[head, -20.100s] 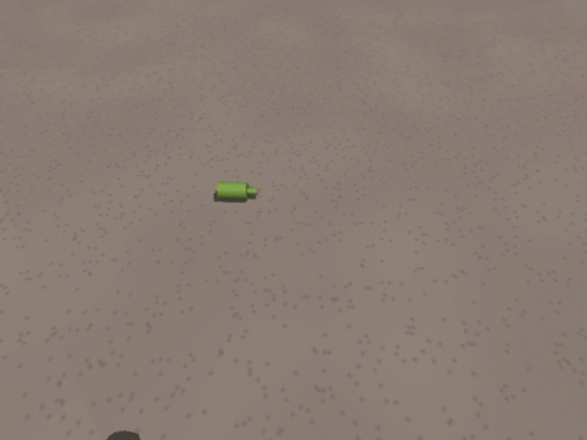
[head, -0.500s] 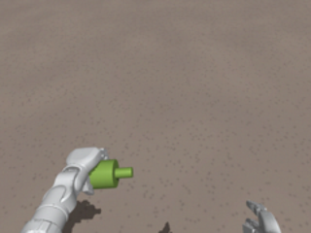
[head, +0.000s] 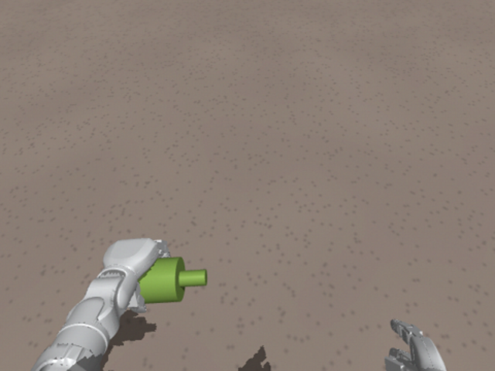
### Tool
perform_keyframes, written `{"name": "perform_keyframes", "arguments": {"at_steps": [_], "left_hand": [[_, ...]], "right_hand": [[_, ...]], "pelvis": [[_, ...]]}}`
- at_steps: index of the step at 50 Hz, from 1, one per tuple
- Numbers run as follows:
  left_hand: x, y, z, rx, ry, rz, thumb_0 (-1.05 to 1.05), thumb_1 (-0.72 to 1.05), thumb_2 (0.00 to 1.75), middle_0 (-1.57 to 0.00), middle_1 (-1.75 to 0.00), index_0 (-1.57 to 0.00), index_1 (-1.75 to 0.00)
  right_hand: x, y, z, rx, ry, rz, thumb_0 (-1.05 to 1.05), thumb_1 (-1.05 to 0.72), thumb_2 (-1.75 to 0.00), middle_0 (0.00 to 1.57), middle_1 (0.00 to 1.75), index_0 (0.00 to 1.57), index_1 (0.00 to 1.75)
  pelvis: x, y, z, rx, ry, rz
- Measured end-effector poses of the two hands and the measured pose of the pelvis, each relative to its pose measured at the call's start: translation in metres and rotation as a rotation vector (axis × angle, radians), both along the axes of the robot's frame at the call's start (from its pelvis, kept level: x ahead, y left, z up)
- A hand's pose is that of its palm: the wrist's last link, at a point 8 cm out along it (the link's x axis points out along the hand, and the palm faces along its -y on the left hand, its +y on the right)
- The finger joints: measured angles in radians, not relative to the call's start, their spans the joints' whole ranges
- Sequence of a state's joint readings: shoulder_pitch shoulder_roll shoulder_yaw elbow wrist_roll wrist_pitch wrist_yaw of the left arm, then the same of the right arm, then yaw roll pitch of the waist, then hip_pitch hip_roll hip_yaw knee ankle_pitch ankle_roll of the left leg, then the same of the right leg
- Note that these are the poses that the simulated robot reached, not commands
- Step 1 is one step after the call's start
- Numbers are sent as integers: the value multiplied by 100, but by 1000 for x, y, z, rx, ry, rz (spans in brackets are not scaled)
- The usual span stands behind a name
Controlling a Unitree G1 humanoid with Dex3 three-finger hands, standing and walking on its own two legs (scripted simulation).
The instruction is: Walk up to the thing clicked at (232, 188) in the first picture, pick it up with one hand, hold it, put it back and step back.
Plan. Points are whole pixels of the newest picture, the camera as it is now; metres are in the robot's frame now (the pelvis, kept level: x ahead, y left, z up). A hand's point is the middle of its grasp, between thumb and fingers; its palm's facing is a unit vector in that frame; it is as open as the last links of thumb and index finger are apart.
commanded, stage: crouch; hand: left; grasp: from above
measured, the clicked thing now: (158, 280) +0.30 +0.20 -0.10
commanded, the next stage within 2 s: lower in 1.66 s
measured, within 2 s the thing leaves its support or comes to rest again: neither
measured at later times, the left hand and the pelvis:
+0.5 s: hand (173, 285) +0.36 +0.23 -0.31, palm faces -0.42 +0.05 -0.91, open 10.8 cm; pelvis -0.05 +0.01 -0.18, yaw -1 degrees
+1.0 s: hand (190, 293) +0.40 +0.22 -0.49, palm faces -0.45 +0.01 -0.89, open 10.8 cm; pelvis -0.06 +0.00 -0.32, yaw -2 degrees
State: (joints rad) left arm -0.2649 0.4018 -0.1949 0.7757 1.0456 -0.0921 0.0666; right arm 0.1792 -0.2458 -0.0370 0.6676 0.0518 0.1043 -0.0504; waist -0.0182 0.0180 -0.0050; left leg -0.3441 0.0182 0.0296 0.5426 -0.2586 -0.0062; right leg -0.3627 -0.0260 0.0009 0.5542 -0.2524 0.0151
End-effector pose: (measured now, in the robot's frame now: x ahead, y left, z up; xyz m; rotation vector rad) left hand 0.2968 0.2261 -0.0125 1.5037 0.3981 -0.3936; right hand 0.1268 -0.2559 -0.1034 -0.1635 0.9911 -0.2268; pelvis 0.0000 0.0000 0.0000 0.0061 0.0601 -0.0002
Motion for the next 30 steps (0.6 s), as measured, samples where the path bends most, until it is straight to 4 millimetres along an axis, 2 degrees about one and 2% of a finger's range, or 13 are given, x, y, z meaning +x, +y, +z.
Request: {"name": "perform_keyframes", "arguments": {"at_steps": [4,7,16,24,30], "left_hand": [[3,0,-30,25,-2,-18,-1,-9,48,-68,-48,-68,-48],[11,-1,-57,51,-18,-41,-1,-9,46,-69,-48,-69,-48],[43,-4,-147,90,-78,-44,-1,-6,41,-69,-46,-69,-46],[66,-4,-229,94,-79,-4,-1,-5,40,-70,-44,-69,-44],[73,-3,-288,84,-33,9,-1,-6,41,-70,-44,-70,-44]], "right_hand": [[-10,-5,-12,-25,45,15,1,-90,-90,20,30,20,30],[-23,-12,-28,-51,85,17,1,-90,-90,20,30,20,30],[-87,-26,-105,-114,222,-43,1,-90,-90,20,30,20,30],[-145,-13,-182,-109,344,-89,1,-90,-89,20,29,20,30],[-164,0,-231,-82,385,-83,1,-90,-89,20,29,20,30]], "pelvis": [[-7,0,-12,-5,65,9],[-13,0,-30,-11,134,12],[-34,7,-105,-33,329,5],[-51,12,-176,-45,459,4],[-61,14,-221,-51,520,6]]}}
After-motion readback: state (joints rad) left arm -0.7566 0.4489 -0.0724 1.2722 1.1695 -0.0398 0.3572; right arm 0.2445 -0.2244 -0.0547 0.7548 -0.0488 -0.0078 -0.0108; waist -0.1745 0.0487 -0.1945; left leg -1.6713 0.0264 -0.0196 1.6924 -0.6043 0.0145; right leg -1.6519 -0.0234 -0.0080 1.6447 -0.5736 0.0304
